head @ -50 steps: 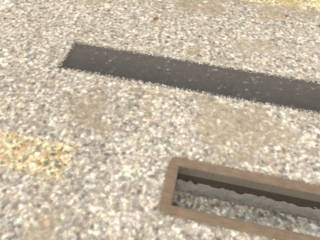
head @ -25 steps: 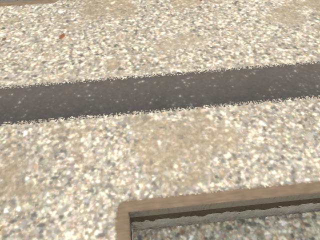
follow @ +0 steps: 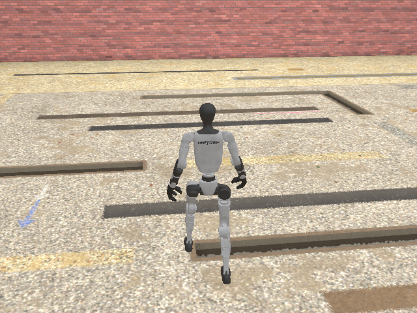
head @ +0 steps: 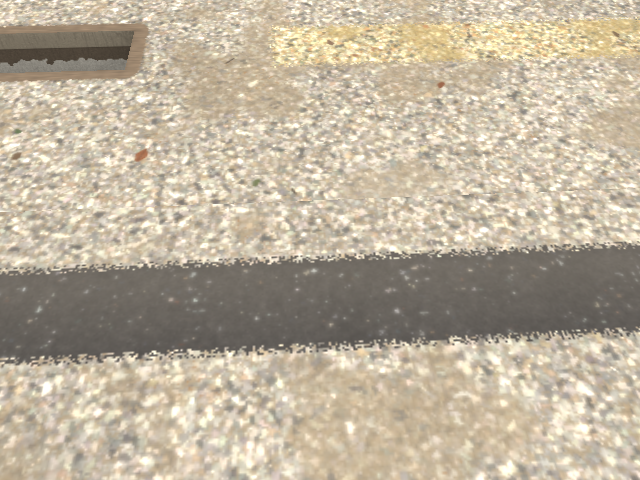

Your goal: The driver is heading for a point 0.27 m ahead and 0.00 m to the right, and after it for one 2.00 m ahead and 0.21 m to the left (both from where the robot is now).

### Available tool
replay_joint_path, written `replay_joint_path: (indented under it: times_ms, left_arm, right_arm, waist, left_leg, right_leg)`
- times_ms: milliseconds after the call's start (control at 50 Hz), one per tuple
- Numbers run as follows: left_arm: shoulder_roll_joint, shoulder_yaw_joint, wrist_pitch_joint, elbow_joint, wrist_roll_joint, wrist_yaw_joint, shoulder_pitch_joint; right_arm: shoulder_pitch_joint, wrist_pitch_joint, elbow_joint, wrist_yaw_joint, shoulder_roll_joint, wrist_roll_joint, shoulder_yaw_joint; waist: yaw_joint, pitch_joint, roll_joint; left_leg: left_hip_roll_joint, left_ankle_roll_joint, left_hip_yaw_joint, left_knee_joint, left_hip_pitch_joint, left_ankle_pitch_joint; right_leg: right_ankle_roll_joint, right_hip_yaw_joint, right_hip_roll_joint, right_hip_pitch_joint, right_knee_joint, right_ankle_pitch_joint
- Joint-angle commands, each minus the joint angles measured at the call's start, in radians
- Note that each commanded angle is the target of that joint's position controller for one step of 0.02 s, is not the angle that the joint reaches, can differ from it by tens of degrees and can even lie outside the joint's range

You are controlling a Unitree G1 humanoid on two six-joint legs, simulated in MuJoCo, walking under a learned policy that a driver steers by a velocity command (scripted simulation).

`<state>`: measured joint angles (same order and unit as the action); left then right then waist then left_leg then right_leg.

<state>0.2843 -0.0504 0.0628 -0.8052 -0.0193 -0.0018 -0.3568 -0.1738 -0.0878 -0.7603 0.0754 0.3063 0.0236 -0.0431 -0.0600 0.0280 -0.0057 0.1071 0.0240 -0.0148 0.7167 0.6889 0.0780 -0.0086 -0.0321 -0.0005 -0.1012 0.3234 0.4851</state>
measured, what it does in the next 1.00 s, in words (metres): walks ahead: left foot, then right foot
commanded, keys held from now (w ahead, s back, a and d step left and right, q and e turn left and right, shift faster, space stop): w+q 0.04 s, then q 0.18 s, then no key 0.78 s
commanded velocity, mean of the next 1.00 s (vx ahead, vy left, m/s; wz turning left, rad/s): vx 0.14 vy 0.00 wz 0.21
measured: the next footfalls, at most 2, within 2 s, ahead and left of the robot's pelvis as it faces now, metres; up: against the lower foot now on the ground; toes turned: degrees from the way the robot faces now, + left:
left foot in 0.04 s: +0.23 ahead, +0.16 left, +0.00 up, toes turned +8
right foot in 0.54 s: +0.42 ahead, -0.03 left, +0.00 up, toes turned +13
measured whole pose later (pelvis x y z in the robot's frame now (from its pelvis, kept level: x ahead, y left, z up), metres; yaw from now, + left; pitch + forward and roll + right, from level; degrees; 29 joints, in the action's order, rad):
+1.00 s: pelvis +0.32 +0.04 +0.02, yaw +14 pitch +1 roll -1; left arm 0.24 -0.03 0.01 -0.78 0.00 -0.02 -0.11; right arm -0.25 0.05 -0.84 -0.03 0.27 -0.01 -0.03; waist 0.01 0.00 0.02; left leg 0.02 -0.02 0.11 0.43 0.06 0.39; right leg -0.05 0.04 0.05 0.31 0.46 0.17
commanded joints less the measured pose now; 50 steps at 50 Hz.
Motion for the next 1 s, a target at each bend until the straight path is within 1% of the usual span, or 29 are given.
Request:
replay_joint_path:
  times_ms: [20, 40, 60, 80, 100, 120, 140, 160, 180, 200, 220, 240, 260, 300, 320, 340, 360, 380, 400, 500, 540, 560, 580, 600, 620, 680, 760, 820, 1000]
  left_arm:
    - [0.21, -0.047, 0.023, 0.036, -0.021, -0.003, 0.012]
    - [0.198, -0.04, 0.035, 0.039, -0.013, 0.004, 0.029]
    - [0.14, -0.022, 0.057, 0.09, 0.037, 0.014, 0.055]
    - [0.035, 0.009, 0.077, 0.109, 0.029, 0.008, -0.08]
    - [0.17, -0.015, 0.076, 0.107, 0.018, 0.005, -0.019]
    - [0.125, -0.01, 0.059, 0.152, -0.019, 0.007, 0.101]
    - [0.077, 0.016, 0.048, 0.168, -0.015, -0.002, 0.15]
    - [0.069, 0.012, 0.033, 0.176, 0.004, 0.003, 0.191]
    - [0.065, 0.01, 0.011, 0.176, 0.011, 0.001, 0.17]
    - [0.078, 0.007, 0.0, 0.15, 0.021, -0.002, 0.127]
    - [0.14, -0.026, -0.01, 0.128, -0.005, 0.007, 0.138]
    - [0.153, -0.031, -0.018, 0.128, -0.009, 0.012, 0.126]
    - [0.1, -0.011, -0.045, 0.13, 0.005, 0.022, 0.145]
    - [0.083, 0.001, -0.061, 0.171, 0.023, 0.028, 0.179]
    - [0.072, 0.002, -0.054, 0.182, 0.028, 0.026, 0.23]
    - [0.017, 0.016, -0.043, 0.194, 0.041, 0.026, 0.262]
    - [-0.029, 0.029, -0.028, 0.203, 0.043, 0.018, 0.282]
    - [-0.012, 0.019, -0.018, 0.182, 0.017, 0.001, 0.276]
    - [0.028, 0.009, -0.012, 0.174, 0.019, -0.007, 0.254]
    - [0.077, -0.019, -0.001, 0.165, 0.017, -0.014, 0.239]
    - [0.095, -0.028, 0.007, 0.144, 0.037, -0.013, 0.195]
    - [0.154, -0.036, 0.001, 0.168, 0.046, -0.006, 0.212]
    - [0.114, -0.022, -0.002, 0.158, 0.053, -0.002, 0.217]
    - [0.046, -0.007, -0.008, 0.144, 0.038, -0.003, 0.199]
    - [0.02, 0.003, -0.015, 0.133, 0.031, -0.007, 0.186]
    - [0.062, 0.001, -0.025, 0.134, 0.015, -0.016, 0.243]
    - [0.084, -0.008, -0.012, 0.124, 0.024, -0.015, 0.211]
    - [0.07, -0.005, -0.019, 0.107, 0.022, -0.012, 0.21]
    - [0.07, -0.007, -0.041, 0.083, 0.022, -0.01, 0.278]
  right_arm:
    - [-0.007, -0.022, 0.084, -0.006, 0.088, -0.001, -0.02]
    - [-0.167, -0.023, 0.037, -0.026, 0.134, -0.003, -0.04]
    - [-0.329, -0.021, 0.001, -0.051, 0.247, -0.01, -0.068]
    - [-0.307, -0.029, 0.012, -0.05, 0.286, -0.029, -0.059]
    - [-0.267, -0.024, 0.042, -0.04, 0.239, -0.011, -0.052]
    - [-0.234, -0.008, 0.038, -0.048, 0.19, -0.012, -0.049]
    - [-0.192, 0.006, 0.045, -0.064, 0.159, -0.025, -0.037]
    - [-0.147, 0.022, 0.054, -0.083, 0.13, -0.028, -0.032]
    - [-0.111, 0.034, 0.071, -0.095, 0.129, -0.047, -0.026]
    - [-0.096, 0.034, 0.104, -0.096, 0.152, -0.087, -0.034]
    - [-0.197, 0.021, 0.066, -0.114, 0.196, -0.051, -0.052]
    - [-0.177, 0.012, 0.07, -0.12, 0.197, -0.025, -0.048]
    - [-0.182, 0.021, 0.051, -0.134, 0.201, 0.0, -0.052]
    - [-0.13, 0.048, 0.057, -0.136, 0.143, 0.014, -0.03]
    - [-0.142, 0.057, 0.054, -0.137, 0.147, 0.01, -0.031]
    - [-0.085, 0.082, 0.069, -0.138, 0.097, -0.009, -0.017]
    - [-0.123, 0.11, 0.055, -0.141, 0.078, -0.02, -0.015]
    - [-0.105, 0.102, 0.075, -0.135, 0.09, -0.025, -0.019]
    - [-0.11, 0.09, 0.074, -0.136, 0.122, -0.037, -0.028]
    - [-0.137, 0.106, 0.039, -0.134, 0.099, -0.014, -0.022]
    - [-0.176, 0.098, 0.015, -0.128, 0.067, -0.04, -0.008]
    - [-0.227, 0.083, 0.028, -0.109, 0.043, -0.057, 0.0]
    - [-0.295, 0.066, 0.015, -0.103, -0.003, -0.05, 0.017]
    - [-0.271, 0.065, 0.008, -0.105, 0.024, -0.045, 0.016]
    - [-0.226, 0.074, 0.011, -0.106, 0.05, -0.039, 0.01]
    - [-0.201, 0.109, 0.011, -0.096, 0.052, -0.044, 0.012]
    - [-0.17, 0.106, -0.009, -0.094, 0.076, -0.034, 0.004]
    - [-0.155, 0.114, -0.022, -0.096, 0.06, -0.034, 0.004]
    - [-0.151, 0.131, -0.054, -0.107, 0.064, -0.033, -0.011]
  waist:
    - [0.081, 0.061, -0.08]
    - [0.171, 0.128, -0.077]
    - [0.226, 0.195, 0.086]
    - [0.109, 0.415, 0.355]
    - [0.154, 0.421, 0.168]
    - [0.154, 0.291, 0.111]
    - [0.142, 0.17, 0.016]
    - [0.116, 0.114, -0.018]
    - [0.072, 0.095, 0.0]
    - [0.068, 0.132, 0.021]
    - [0.09, 0.093, 0.109]
    - [0.056, 0.08, 0.089]
    - [0.049, -0.002, 0.147]
    - [0.002, -0.044, 0.028]
    - [0.015, -0.046, 0.02]
    - [0.018, -0.017, 0.016]
    - [0.04, 0.01, 0.083]
    - [0.059, 0.018, 0.151]
    - [0.055, 0.04, 0.162]
    - [0.075, -0.021, 0.141]
    - [0.076, 0.003, 0.09]
    - [0.113, 0.029, -0.02]
    - [0.146, 0.108, -0.166]
    - [0.119, 0.129, -0.176]
    - [0.099, 0.123, -0.149]
    - [0.113, 0.086, -0.09]
    - [0.075, 0.128, -0.012]
    - [0.07, 0.141, 0.003]
    - [0.075, 0.026, 0.011]
  left_leg:
    - [-0.175, 0.06, -0.157, -0.108, -0.337, -0.03]
    - [-0.193, 0.097, -0.153, -0.117, -0.567, -0.092]
    - [-0.013, 0.17, 0.067, -0.055, -0.882, -0.457]
    - [0.292, 0.386, 0.656, -0.242, -1.083, -0.504]
    - [0.253, 0.331, 0.665, -0.299, -0.984, -0.415]
    - [0.21, 0.299, 0.538, -0.289, -0.932, -0.309]
    - [0.195, 0.274, 0.463, -0.319, -0.794, -0.291]
    - [0.189, 0.279, 0.425, -0.355, -0.64, -0.36]
    - [0.179, 0.285, 0.396, -0.378, -0.506, -0.464]
    - [0.193, 0.312, 0.371, -0.405, -0.483, -0.637]
    - [0.2, 0.282, 0.392, -0.428, -0.52, -0.43]
    - [0.193, 0.251, 0.368, -0.461, -0.514, -0.322]
    - [0.188, 0.222, 0.369, -0.494, -0.505, -0.139]
    - [0.103, 0.169, 0.279, -0.522, -0.434, 0.031]
    - [0.052, 0.159, 0.23, -0.531, -0.398, 0.023]
    - [-0.019, 0.174, 0.13, -0.487, -0.349, -0.145]
    - [-0.067, 0.178, 0.096, -0.456, -0.365, -0.138]
    - [-0.052, 0.193, 0.099, -0.47, -0.344, -0.143]
    - [-0.001, 0.208, 0.137, -0.473, -0.343, -0.171]
    - [0.073, 0.171, 0.279, -0.39, -0.559, 0.009]
    - [0.025, 0.111, 0.271, -0.31, -0.516, 0.067]
    - [-0.049, 0.067, 0.221, -0.231, -0.422, 0.14]
    - [-0.1, 0.017, 0.156, -0.17, -0.354, 0.29]
    - [-0.08, -0.004, 0.132, -0.156, -0.355, 0.326]
    - [-0.072, -0.009, 0.13, -0.168, -0.357, 0.312]
    - [-0.06, -0.009, 0.126, -0.281, -0.421, 0.203]
    - [-0.056, -0.024, 0.136, -0.297, -0.467, -0.011]
    - [-0.054, -0.032, 0.134, -0.297, -0.483, -0.031]
    - [-0.056, -0.014, 0.126, -0.357, -0.476, 0.065]
  right_leg:
    - [-0.105, 0.025, -0.17, 0.119, 0.227, -1.149]
    - [-0.075, 0.047, -0.147, 0.226, 0.422, -1.163]
    - [-0.012, 0.077, -0.074, 0.517, 0.801, -0.748]
    - [0.044, -0.027, 0.105, 0.755, 1.158, 0.07]
    - [0.013, -0.14, 0.035, 0.712, 1.124, 0.057]
    - [0.002, -0.105, -0.006, 0.791, 1.063, 0.041]
    - [0.002, -0.073, -0.059, 0.832, 0.937, 0.012]
    - [0.025, -0.067, -0.078, 0.763, 0.827, -0.02]
    - [0.04, -0.07, -0.085, 0.653, 0.785, -0.019]
    - [0.045, -0.046, -0.053, 0.573, 0.84, -0.097]
    - [0.03, -0.069, -0.026, 0.654, 0.972, -0.055]
    - [0.017, -0.089, -0.038, 0.699, 0.961, -0.086]
    - [0.025, -0.06, -0.01, 0.82, 1.061, -0.052]
    - [0.024, -0.082, -0.051, 0.819, 0.81, -0.231]
    - [0.038, -0.047, -0.028, 0.744, 0.697, -0.332]
    - [0.072, 0.007, -0.003, 0.655, 0.55, -0.439]
    - [0.088, 0.049, 0.032, 0.608, 0.442, -0.51]
    - [0.095, 0.055, 0.03, 0.554, 0.408, -0.546]
    - [0.096, 0.037, 0.02, 0.511, 0.417, -0.597]
    - [0.038, -0.009, -0.01, 0.508, 0.113, -0.486]
    - [0.009, -0.058, -0.076, 0.32, 0.039, -0.611]
    - [-0.043, -0.13, -0.177, 0.176, 0.098, -0.927]
    - [-0.155, -0.2, -0.226, 0.103, 0.109, -0.978]
    - [-0.193, -0.255, -0.237, 0.117, 0.092, -0.864]
    - [-0.192, -0.265, -0.224, 0.14, 0.076, -0.764]
    - [-0.14, -0.186, -0.152, 0.208, 0.086, -0.604]
    - [-0.103, -0.087, -0.095, 0.121, 0.156, -0.899]
    - [-0.116, -0.085, -0.099, 0.094, 0.159, -0.922]
    - [-0.09, -0.057, -0.063, 0.191, 0.086, -0.574]
Velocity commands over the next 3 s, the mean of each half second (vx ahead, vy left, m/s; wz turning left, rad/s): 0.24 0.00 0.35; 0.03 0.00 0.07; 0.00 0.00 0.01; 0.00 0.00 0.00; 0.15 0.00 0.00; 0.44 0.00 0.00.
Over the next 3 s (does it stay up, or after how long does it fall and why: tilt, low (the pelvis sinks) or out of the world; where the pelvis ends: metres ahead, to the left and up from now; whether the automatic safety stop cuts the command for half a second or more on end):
stays up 0.61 0.09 0.01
